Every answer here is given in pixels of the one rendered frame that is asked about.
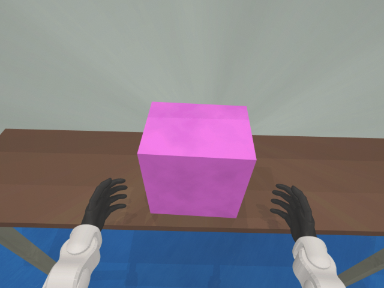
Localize carton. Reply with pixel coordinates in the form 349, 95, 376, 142
137, 102, 257, 218

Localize robot right hand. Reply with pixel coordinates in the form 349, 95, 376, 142
270, 184, 317, 242

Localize table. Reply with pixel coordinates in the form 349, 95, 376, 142
0, 129, 384, 287

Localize right robot forearm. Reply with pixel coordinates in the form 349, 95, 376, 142
292, 236, 346, 288

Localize robot left hand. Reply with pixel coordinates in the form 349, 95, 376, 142
81, 178, 128, 231

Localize left robot forearm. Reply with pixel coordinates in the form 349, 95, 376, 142
42, 224, 102, 288

